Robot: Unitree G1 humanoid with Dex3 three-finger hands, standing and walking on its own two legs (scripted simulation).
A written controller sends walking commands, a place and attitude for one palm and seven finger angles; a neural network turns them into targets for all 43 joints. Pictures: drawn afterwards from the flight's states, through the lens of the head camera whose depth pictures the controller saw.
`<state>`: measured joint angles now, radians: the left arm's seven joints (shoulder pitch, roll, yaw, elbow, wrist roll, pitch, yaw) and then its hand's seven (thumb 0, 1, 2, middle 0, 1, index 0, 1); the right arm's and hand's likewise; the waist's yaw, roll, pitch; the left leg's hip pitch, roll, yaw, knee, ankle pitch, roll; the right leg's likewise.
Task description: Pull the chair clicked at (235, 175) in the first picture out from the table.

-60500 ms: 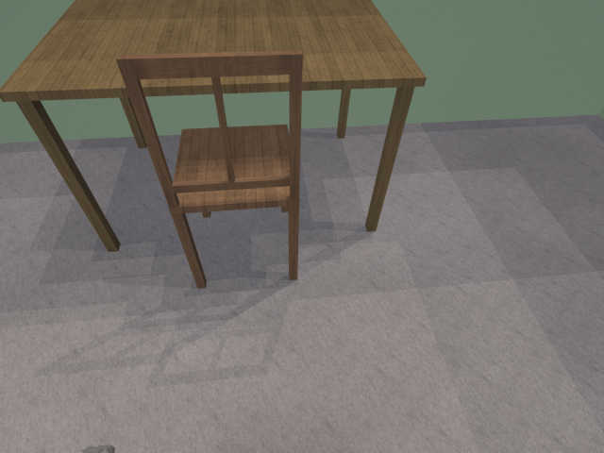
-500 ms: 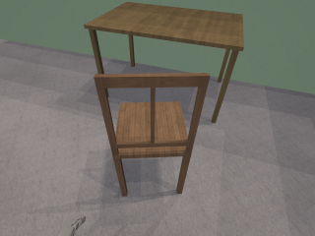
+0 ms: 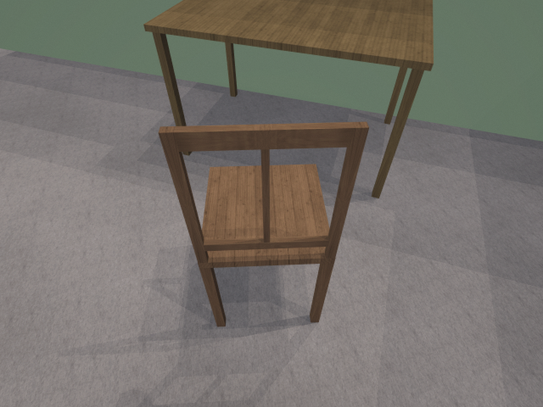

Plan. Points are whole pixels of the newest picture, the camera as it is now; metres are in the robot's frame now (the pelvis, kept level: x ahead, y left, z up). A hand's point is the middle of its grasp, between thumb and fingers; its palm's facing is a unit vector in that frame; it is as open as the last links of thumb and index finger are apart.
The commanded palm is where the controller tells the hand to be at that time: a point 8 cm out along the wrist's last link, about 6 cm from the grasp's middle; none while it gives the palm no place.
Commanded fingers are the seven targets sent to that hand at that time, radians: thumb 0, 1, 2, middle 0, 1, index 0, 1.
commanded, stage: let the arm hang, fingers relaxed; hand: left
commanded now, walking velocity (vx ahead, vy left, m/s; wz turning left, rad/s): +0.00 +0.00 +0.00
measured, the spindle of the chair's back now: (266, 200) +0.57 +0.05 -0.08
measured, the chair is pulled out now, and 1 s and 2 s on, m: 0.61 0.61 0.61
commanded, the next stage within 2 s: look to check the result in 0.38 s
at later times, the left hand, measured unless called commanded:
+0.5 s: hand out of the picture +0.02 +0.16 -0.17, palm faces +0.00 -0.98 -0.19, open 7.3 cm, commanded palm none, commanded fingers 0.00 0.90 0.90 -0.20 -0.30 -0.20 -0.30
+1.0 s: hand out of the picture +0.01 +0.15 -0.18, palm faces +0.01 -0.99 -0.17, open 7.3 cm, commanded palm none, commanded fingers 0.00 0.90 0.90 -0.20 -0.30 -0.20 -0.30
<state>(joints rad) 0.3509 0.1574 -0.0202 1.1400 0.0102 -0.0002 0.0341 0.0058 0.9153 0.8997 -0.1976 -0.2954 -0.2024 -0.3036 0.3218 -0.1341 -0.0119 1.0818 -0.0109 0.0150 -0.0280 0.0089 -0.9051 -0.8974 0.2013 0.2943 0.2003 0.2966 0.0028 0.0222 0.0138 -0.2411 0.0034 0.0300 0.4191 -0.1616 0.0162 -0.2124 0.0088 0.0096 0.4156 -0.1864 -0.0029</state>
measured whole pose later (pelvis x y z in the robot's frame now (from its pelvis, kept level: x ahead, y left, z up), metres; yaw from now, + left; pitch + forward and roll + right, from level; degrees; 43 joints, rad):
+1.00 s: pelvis +0.03 -0.01 +0.00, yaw -1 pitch -2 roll +0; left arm 0.32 0.12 -0.02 1.15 0.01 -0.02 0.05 0.00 0.91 0.90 -0.20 -0.30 -0.20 -0.30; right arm 0.31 -0.11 -0.01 1.13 -0.01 0.00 -0.04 0.01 -0.91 -0.90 0.20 0.29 0.20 0.30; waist 0.00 0.00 0.02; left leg -0.16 0.02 0.05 0.39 -0.20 0.00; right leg -0.14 0.02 0.03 0.39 -0.22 -0.01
